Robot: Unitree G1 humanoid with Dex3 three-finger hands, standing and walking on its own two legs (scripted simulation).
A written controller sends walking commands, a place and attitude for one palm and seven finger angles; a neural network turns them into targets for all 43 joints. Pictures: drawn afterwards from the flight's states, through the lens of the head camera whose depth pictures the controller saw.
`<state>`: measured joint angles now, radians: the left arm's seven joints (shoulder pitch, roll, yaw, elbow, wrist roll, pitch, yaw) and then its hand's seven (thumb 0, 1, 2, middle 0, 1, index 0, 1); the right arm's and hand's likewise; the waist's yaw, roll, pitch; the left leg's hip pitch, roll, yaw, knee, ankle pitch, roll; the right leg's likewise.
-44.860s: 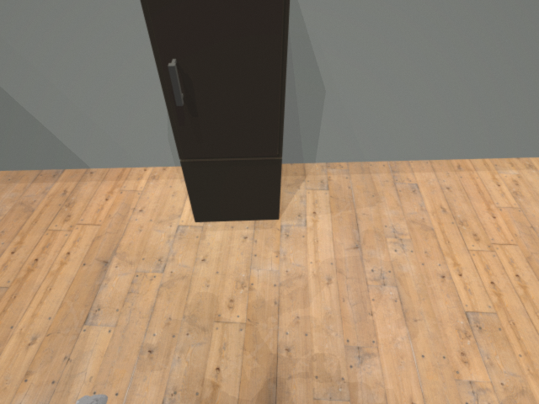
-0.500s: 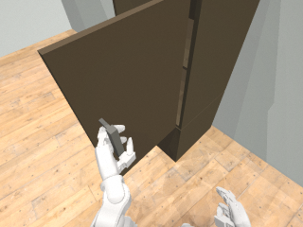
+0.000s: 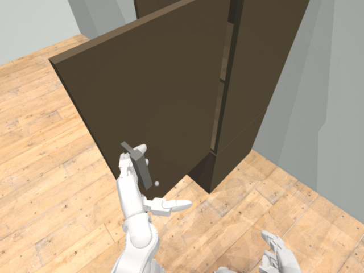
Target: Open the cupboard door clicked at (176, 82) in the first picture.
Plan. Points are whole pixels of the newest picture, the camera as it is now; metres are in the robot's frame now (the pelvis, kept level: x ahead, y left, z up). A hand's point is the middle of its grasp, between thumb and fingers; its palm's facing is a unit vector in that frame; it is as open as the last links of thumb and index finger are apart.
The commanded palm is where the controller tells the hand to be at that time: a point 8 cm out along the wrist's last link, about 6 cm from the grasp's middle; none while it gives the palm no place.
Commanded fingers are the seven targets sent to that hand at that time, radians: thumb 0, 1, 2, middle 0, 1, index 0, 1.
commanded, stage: open thumb and fingers to let go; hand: left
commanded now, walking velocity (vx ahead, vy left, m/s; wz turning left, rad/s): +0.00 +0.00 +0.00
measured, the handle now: (136, 166) +0.34 +0.12 +0.05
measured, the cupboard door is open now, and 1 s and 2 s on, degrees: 91 95 95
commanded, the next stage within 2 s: slide the hand sideways off the handle in 0.10 s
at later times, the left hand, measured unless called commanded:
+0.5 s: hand (159, 205) +0.25 +0.06 +0.05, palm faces -0.05 -1.00 +0.03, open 16.2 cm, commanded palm +0.23 +0.12 +0.04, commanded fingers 0.00 -0.50 0.30 -0.15 -0.30 -0.15 -0.30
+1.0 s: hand (139, 220) +0.22 +0.10 +0.04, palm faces -0.01 -1.00 +0.01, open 15.9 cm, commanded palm +0.19 +0.16 +0.04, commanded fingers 0.00 -0.50 0.30 -0.15 -0.30 -0.15 -0.30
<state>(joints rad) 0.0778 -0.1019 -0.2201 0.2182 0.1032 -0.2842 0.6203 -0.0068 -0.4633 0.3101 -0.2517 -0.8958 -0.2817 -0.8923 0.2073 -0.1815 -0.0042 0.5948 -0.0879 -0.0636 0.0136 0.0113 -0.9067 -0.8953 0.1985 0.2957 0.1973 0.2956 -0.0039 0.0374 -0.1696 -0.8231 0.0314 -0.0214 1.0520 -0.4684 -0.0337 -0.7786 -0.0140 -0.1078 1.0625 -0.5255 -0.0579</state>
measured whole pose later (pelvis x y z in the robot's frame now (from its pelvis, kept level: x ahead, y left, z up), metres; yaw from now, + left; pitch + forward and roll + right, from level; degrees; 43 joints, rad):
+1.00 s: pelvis +0.00 +0.02 -0.01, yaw -1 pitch +14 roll -1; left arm 0.43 0.06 -0.22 -0.11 -0.02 -0.37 0.11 -0.01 -0.50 0.30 -0.21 -0.33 -0.23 -0.34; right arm 0.24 -0.20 0.02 0.42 -0.02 -0.04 0.01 0.01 -0.91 -0.90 0.20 0.30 0.20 0.30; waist 0.00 0.03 -0.15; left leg -0.87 0.03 0.01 1.14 -0.52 0.00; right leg -0.83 -0.02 -0.07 1.13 -0.55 -0.03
